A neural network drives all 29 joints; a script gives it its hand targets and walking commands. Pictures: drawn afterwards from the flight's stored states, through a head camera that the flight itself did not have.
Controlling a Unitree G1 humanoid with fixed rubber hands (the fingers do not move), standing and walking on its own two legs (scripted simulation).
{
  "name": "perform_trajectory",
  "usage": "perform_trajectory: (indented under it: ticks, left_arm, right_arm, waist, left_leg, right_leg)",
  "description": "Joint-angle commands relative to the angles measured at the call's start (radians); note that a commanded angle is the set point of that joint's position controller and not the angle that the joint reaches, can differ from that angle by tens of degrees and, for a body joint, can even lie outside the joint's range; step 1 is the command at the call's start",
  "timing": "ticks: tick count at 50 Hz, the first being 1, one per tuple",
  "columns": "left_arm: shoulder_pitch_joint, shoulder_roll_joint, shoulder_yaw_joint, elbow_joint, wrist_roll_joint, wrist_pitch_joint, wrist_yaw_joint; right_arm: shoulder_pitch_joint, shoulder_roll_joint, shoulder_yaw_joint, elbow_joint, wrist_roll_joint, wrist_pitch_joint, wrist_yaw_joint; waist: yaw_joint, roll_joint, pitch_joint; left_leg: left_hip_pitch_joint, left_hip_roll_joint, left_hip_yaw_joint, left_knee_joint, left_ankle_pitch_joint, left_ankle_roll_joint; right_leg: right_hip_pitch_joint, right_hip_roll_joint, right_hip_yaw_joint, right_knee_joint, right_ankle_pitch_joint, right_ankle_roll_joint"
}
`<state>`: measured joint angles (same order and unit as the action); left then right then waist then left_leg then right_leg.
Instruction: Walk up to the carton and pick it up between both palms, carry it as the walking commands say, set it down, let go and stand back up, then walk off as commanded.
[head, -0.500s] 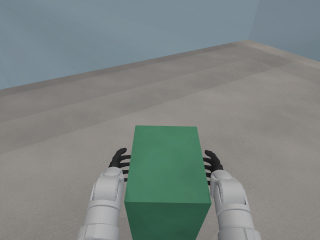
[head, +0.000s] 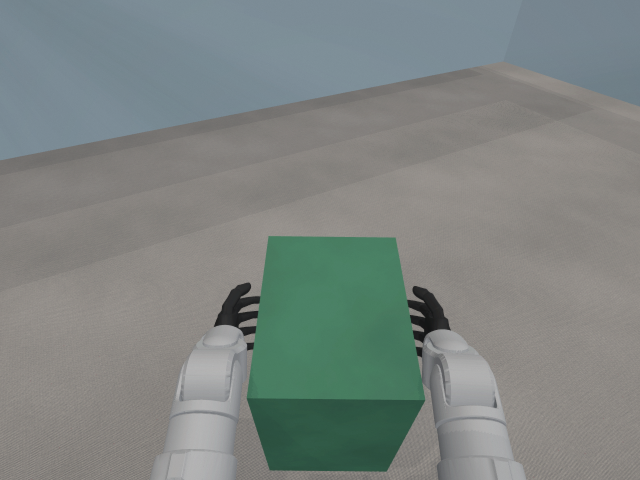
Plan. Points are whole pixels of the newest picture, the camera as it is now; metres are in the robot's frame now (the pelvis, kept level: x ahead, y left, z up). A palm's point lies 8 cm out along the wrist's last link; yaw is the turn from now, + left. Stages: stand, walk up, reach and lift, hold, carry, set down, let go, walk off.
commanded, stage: carry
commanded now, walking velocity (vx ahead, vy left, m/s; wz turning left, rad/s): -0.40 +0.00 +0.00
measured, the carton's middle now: (330, 358) +0.32 +0.00 -0.01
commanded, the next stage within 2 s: none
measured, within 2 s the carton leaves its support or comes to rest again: neither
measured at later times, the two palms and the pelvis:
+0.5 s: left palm (215, 469) +0.14 +0.11 +0.09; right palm out of the picture +0.13 -0.15 +0.09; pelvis -0.15 -0.02 -0.01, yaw +2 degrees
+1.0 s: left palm out of the picture -0.10 +0.09 +0.08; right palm out of the picture -0.10 -0.18 +0.07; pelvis -0.39 -0.04 +0.00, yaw +0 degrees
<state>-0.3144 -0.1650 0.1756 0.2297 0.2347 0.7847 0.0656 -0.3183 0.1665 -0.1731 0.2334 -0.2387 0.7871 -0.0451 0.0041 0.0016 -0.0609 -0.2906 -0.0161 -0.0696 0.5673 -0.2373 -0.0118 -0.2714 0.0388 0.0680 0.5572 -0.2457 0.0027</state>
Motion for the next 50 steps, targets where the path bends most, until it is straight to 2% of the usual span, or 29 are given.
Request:
perform_trajectory:
  ticks: [1,4,7,8,10,11,12,13,14,16,19,25,27,28,29,30,31,32,33,34,38,41,44,45,46,47,48,49,50]
  left_arm:
    - [-0.49,-0.984,-0.674,-0.164,-0.374,0.005,-0.228]
    - [-0.479,-0.971,-0.743,-0.274,-0.431,0.082,-0.21]
    - [-0.489,-0.973,-0.793,-0.374,-0.485,0.161,-0.203]
    - [-0.478,-0.973,-0.806,-0.426,-0.508,0.187,-0.199]
    - [-0.434,-0.954,-0.801,-0.485,-0.539,0.244,-0.194]
    - [-0.41,-0.948,-0.789,-0.497,-0.546,0.27,-0.195]
    - [-0.369,-0.927,-0.768,-0.489,-0.542,0.295,-0.198]
    - [-0.348,-0.942,-0.755,-0.481,-0.541,0.314,-0.202]
    - [-0.379,-0.946,-0.765,-0.53,-0.547,0.328,-0.199]
    - [-0.39,-0.946,-0.771,-0.584,-0.536,0.354,-0.194]
    - [-0.351,-0.934,-0.736,-0.594,-0.528,0.391,-0.196]
    - [-0.27,-0.908,-0.713,-0.524,-0.501,0.44,-0.192]
    - [-0.275,-0.922,-0.716,-0.506,-0.501,0.446,-0.194]
    - [-0.292,-0.939,-0.722,-0.496,-0.502,0.446,-0.195]
    - [-0.333,-0.948,-0.726,-0.509,-0.514,0.445,-0.209]
    - [-0.416,-0.982,-0.76,-0.545,-0.537,0.435,-0.208]
    - [-0.464,-1.006,-0.766,-0.552,-0.546,0.428,-0.209]
    - [-0.487,-1.023,-0.78,-0.562,-0.564,0.419,-0.209]
    - [-0.526,-1.025,-0.8,-0.59,-0.584,0.413,-0.207]
    - [-0.514,-1.014,-0.799,-0.582,-0.582,0.416,-0.201]
    - [-0.461,-0.985,-0.81,-0.568,-0.58,0.431,-0.186]
    - [-0.417,-0.991,-0.815,-0.557,-0.578,0.448,-0.184]
    - [-0.368,-0.999,-0.795,-0.517,-0.574,0.45,-0.196]
    - [-0.366,-1.007,-0.793,-0.512,-0.575,0.446,-0.202]
    - [-0.366,-1.012,-0.787,-0.505,-0.574,0.442,-0.208]
    - [-0.365,-1.014,-0.772,-0.502,-0.578,0.44,-0.213]
    - [-0.298,-1.019,-0.738,-0.454,-0.542,0.428,-0.223]
    - [-0.398,-1.042,-0.758,-0.541,-0.57,0.414,-0.222]
    - [-0.429,-1.043,-0.759,-0.562,-0.571,0.408,-0.222]
  right_arm:
    - [-0.457,0.966,0.628,-0.138,0.334,0.001,0.206]
    - [-0.401,0.944,0.682,-0.243,0.375,0.075,0.188]
    - [-0.406,0.925,0.734,-0.362,0.421,0.149,0.17]
    - [-0.411,0.921,0.76,-0.432,0.445,0.177,0.162]
    - [-0.392,0.899,0.784,-0.519,0.475,0.24,0.146]
    - [-0.384,0.89,0.787,-0.544,0.484,0.269,0.141]
    - [-0.378,0.887,0.784,-0.56,0.49,0.297,0.14]
    - [-0.375,0.895,0.779,-0.55,0.49,0.312,0.14]
    - [-0.382,0.925,0.802,-0.577,0.514,0.324,0.145]
    - [-0.423,0.948,0.814,-0.628,0.57,0.349,0.15]
    - [-0.421,0.952,0.815,-0.654,0.579,0.388,0.147]
    - [-0.317,0.944,0.753,-0.546,0.544,0.449,0.155]
    - [-0.28,0.959,0.736,-0.501,0.521,0.454,0.164]
    - [-0.29,0.966,0.735,-0.49,0.516,0.453,0.172]
    - [-0.299,0.973,0.719,-0.476,0.497,0.441,0.18]
    - [-0.356,0.99,0.733,-0.501,0.513,0.43,0.19]
    - [-0.372,0.988,0.733,-0.525,0.518,0.431,0.191]
    - [-0.418,0.992,0.742,-0.567,0.527,0.426,0.194]
    - [-0.461,0.998,0.752,-0.597,0.541,0.42,0.194]
    - [-0.45,0.991,0.739,-0.591,0.541,0.422,0.194]
    - [-0.351,0.96,0.69,-0.544,0.52,0.426,0.181]
    - [-0.301,0.948,0.668,-0.512,0.486,0.44,0.17]
    - [-0.254,0.949,0.665,-0.475,0.449,0.444,0.164]
    - [-0.258,0.947,0.672,-0.475,0.445,0.441,0.163]
    - [-0.271,0.95,0.682,-0.48,0.445,0.437,0.162]
    - [-0.285,0.947,0.686,-0.488,0.443,0.431,0.159]
    - [-0.337,0.965,0.726,-0.545,0.469,0.432,0.168]
    - [-0.412,1.019,0.746,-0.572,0.492,0.416,0.165]
    - [-0.443,1.04,0.768,-0.581,0.519,0.407,0.17]
  waist:
    - [-0.006,0.007,-0.329]
    - [-0.016,0.084,-0.383]
    - [-0.005,0.242,-0.354]
    - [0.0,0.237,-0.357]
    - [0.003,0.156,-0.375]
    - [0.013,0.052,-0.374]
    - [0.028,-0.256,-0.346]
    - [0.032,-0.299,-0.358]
    - [0.024,-0.199,-0.351]
    - [0.011,-0.139,-0.349]
    - [0.007,-0.135,-0.367]
    - [0.016,-0.243,-0.398]
    - [0.005,-0.234,-0.401]
    - [0.006,-0.149,-0.372]
    - [-0.022,0.164,-0.288]
    - [-0.035,0.315,-0.185]
    - [-0.036,0.217,-0.143]
    - [-0.02,0.113,-0.125]
    - [-0.007,0.113,-0.13]
    - [-0.005,0.126,-0.15]
    - [-0.005,0.155,-0.256]
    - [-0.008,0.261,-0.327]
    - [-0.007,0.273,-0.343]
    - [-0.004,0.225,-0.347]
    - [-0.006,0.138,-0.34]
    - [-0.004,-0.033,-0.309]
    - [0.014,-0.402,-0.274]
    - [0.019,-0.278,-0.257]
    - [0.021,-0.179,-0.267]
  left_leg:
    - [0.057,0.162,-0.048,0.08,0.495,0.049]
    - [0.074,0.229,-0.114,0.05,0.662,0.096]
    - [-0.013,0.335,-0.232,-0.078,0.674,0.167]
    - [-0.042,0.33,-0.214,-0.083,0.649,0.162]
    - [-0.117,0.258,-0.133,-0.039,0.453,0.113]
    - [-0.21,0.186,-0.065,0.06,0.248,0.078]
    - [-0.368,-0.002,0.091,0.353,-0.15,0.026]
    - [-0.336,-0.059,0.093,0.676,-0.402,0.008]
    - [-0.271,-0.035,0.012,0.764,-0.361,0.016]
    - [-0.27,0.003,0.052,0.851,-0.239,-0.002]
    - [-0.23,0.011,0.103,0.61,-0.228,-0.016]
    - [-0.082,-0.03,0.144,0.082,-0.333,0.042]
    - [0.059,-0.03,0.177,-0.159,-0.196,0.057]
    - [0.131,0.038,0.094,-0.221,-0.146,0.058]
    - [0.105,0.299,-0.228,-0.274,-0.141,0.146]
    - [-0.085,0.475,-0.322,-0.295,0.163,0.238]
    - [-0.181,0.482,-0.26,-0.309,0.255,0.27]
    - [-0.256,0.414,-0.122,-0.306,0.153,0.212]
    - [-0.245,0.338,-0.018,-0.276,0.103,0.148]
    - [-0.18,0.292,0.035,-0.239,0.179,0.135]
    - [0.183,0.267,0.005,-0.081,0.676,0.179]
    - [0.233,0.331,-0.098,-0.115,0.678,0.19]
    - [0.222,0.325,-0.099,-0.104,0.672,0.164]
    - [0.166,0.298,-0.067,-0.083,0.619,0.126]
    - [0.044,0.252,-0.039,-0.032,0.474,0.077]
    - [-0.178,0.193,0.006,0.065,0.123,0.026]
    - [-0.357,0.043,0.175,0.291,-0.385,-0.01]
    - [-0.303,-0.002,0.048,0.557,-0.443,-0.002]
    - [-0.284,-0.02,0.007,0.677,-0.371,0.011]
  right_leg:
    - [-0.005,-0.167,0.049,0.075,0.495,-0.043]
    - [-0.059,-0.126,0.009,0.179,0.384,-0.024]
    - [-0.085,-0.037,-0.081,0.248,-0.173,-0.016]
    - [-0.055,-0.037,-0.099,0.217,-0.196,-0.019]
    - [0.013,-0.04,-0.096,0.128,-0.076,-0.038]
    - [0.078,-0.099,-0.011,0.033,0.017,-0.069]
    - [0.107,-0.34,0.271,-0.167,0.246,-0.163]
    - [0.011,-0.5,0.375,-0.248,0.367,-0.238]
    - [-0.041,-0.456,0.307,-0.241,0.385,-0.241]
    - [-0.025,-0.371,0.161,-0.21,0.376,-0.205]
    - [0.09,-0.296,0.099,-0.222,0.3,-0.154]
    - [0.155,-0.344,0.169,-0.319,0.254,-0.156]
    - [0.087,-0.274,0.071,-0.328,0.274,-0.054]
    - [-0.012,-0.228,0.021,-0.262,0.172,-0.003]
    - [-0.247,-0.085,-0.141,-0.056,-0.077,0.073]
    - [-0.311,-0.036,-0.13,0.33,-0.312,0.06]
    - [-0.314,-0.002,-0.035,0.617,-0.33,0.041]
    - [-0.298,0.008,0.011,0.771,-0.27,0.025]
    - [-0.3,0.003,0.011,0.835,-0.178,0.014]
    - [-0.311,0.015,-0.021,0.881,-0.127,0.024]
    - [-0.39,-0.013,-0.098,0.629,-0.194,0.061]
    - [-0.274,-0.015,-0.13,0.334,-0.27,0.042]
    - [-0.119,-0.002,-0.163,-0.024,-0.181,0.012]
    - [-0.013,-0.03,-0.169,-0.185,-0.046,0.007]
    - [0.103,-0.106,-0.091,-0.257,-0.011,0.0]
    - [0.225,-0.282,0.069,-0.229,0.312,-0.026]
    - [0.143,-0.569,0.265,-0.163,0.815,-0.225]
    - [0.066,-0.503,0.184,-0.149,0.989,-0.245]
    - [0.028,-0.436,0.091,-0.155,0.838,-0.216]
